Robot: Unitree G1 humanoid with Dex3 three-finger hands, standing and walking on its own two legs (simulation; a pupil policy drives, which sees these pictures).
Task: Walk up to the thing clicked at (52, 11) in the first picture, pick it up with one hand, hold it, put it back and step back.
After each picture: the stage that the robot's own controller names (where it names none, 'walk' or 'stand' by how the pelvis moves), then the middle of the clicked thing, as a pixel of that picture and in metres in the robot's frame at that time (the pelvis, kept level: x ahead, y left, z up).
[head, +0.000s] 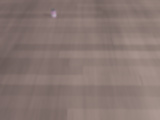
stand; (53, 13) +2.20 +0.39 -0.72
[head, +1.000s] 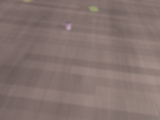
walk; (68, 25) +2.08 +0.12 -0.70
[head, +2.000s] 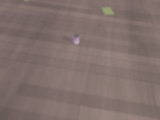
walk; (76, 39) +1.45 +0.00 -0.71
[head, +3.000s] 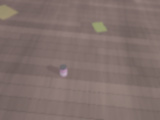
walk; (63, 70) +0.97 +0.11 -0.71
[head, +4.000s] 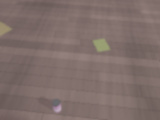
walk; (56, 105) +0.62 +0.19 -0.71
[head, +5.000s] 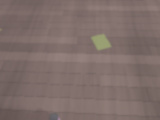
stand; (55, 119) +0.43 +0.21 -0.70
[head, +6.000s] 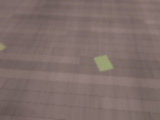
stand; out of the picture +0.35 +0.21 -0.72
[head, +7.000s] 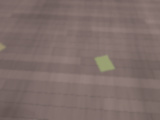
stand; out of the picture +0.33 +0.19 -0.72
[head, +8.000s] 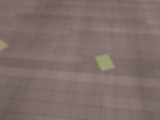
stand; out of the picture +0.37 +0.20 -0.73
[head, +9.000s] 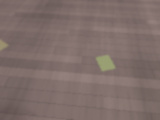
stand; out of the picture +0.35 +0.20 -0.73
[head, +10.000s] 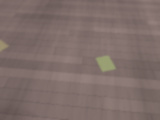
stand; out of the picture +0.35 +0.20 -0.73
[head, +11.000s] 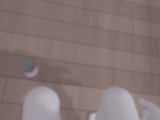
go down; (29, 68) +0.43 +0.23 -0.37
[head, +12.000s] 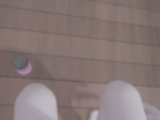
go down; (22, 64) +0.43 +0.24 -0.30
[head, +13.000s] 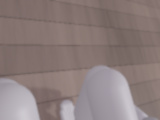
close in; out of the picture +0.42 +0.28 -0.22
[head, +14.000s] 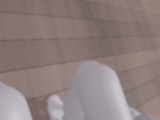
close; out of the picture +0.42 +0.29 -0.22
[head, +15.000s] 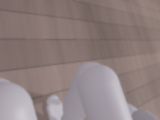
lift; out of the picture +0.40 +0.27 -0.23
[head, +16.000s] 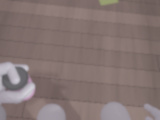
lift; (20, 84) +0.33 +0.20 -0.02
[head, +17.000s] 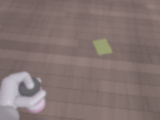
hold; (32, 95) +0.32 +0.17 -0.01
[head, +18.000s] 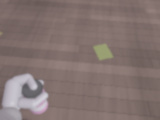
hold; (35, 97) +0.32 +0.17 -0.01
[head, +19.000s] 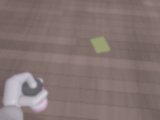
crouch; (35, 95) +0.34 +0.17 -0.04
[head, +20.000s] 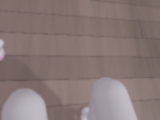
lower; out of the picture +0.47 +0.25 -0.10
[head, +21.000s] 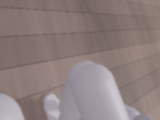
lower; out of the picture +0.44 +0.30 -0.23
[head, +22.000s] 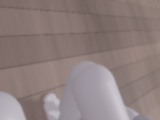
lower; out of the picture +0.43 +0.30 -0.23
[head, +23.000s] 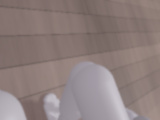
lower; out of the picture +0.43 +0.30 -0.23
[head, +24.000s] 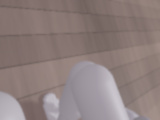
lower; out of the picture +0.44 +0.30 -0.23
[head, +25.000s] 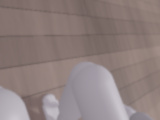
open; out of the picture +0.43 +0.28 -0.24
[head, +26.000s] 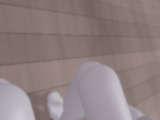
stand; out of the picture +0.43 +0.28 -0.24
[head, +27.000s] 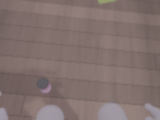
walk; (44, 85) +0.44 +0.20 -0.48
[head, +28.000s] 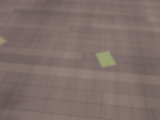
stand; out of the picture +0.39 +0.17 -0.66
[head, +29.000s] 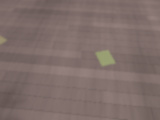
stand; out of the picture +0.40 +0.18 -0.67
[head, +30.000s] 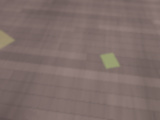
stand; out of the picture +0.40 +0.16 -0.71
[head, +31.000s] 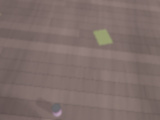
walk; (56, 110) +0.45 +0.13 -0.70
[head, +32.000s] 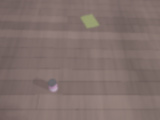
walk; (52, 85) +0.64 +0.20 -0.70
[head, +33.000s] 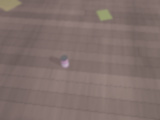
stand; (64, 61) +0.97 +0.20 -0.69
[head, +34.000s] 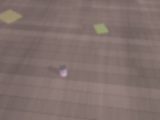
stand; (63, 70) +1.00 +0.18 -0.71
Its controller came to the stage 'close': yes
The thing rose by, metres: 0.70
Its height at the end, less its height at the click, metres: +0.00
